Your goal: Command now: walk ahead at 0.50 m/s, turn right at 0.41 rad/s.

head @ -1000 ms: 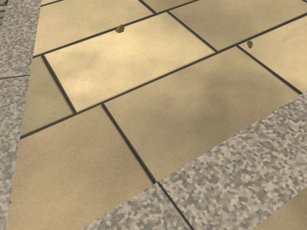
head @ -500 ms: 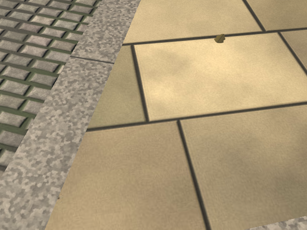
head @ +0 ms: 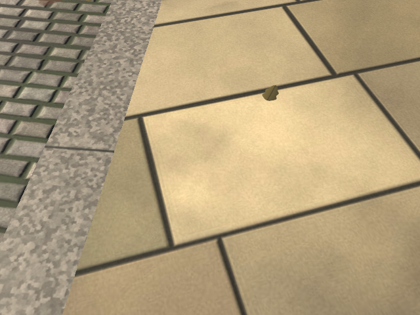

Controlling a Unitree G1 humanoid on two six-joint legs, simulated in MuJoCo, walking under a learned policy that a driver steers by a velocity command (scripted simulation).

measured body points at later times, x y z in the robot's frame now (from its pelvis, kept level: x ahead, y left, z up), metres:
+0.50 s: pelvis +0.26 +0.02 +0.01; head +0.29 +0.02 +0.45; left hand +0.38 +0.28 -0.12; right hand +0.42 -0.26 -0.07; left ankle +0.39 +0.09 -0.72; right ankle +0.12 -0.09 -0.66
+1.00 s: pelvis +0.33 -0.02 +0.01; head +0.33 -0.02 +0.46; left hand +0.47 +0.21 -0.11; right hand +0.39 -0.29 -0.11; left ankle +0.39 +0.09 -0.72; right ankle +0.28 -0.14 -0.72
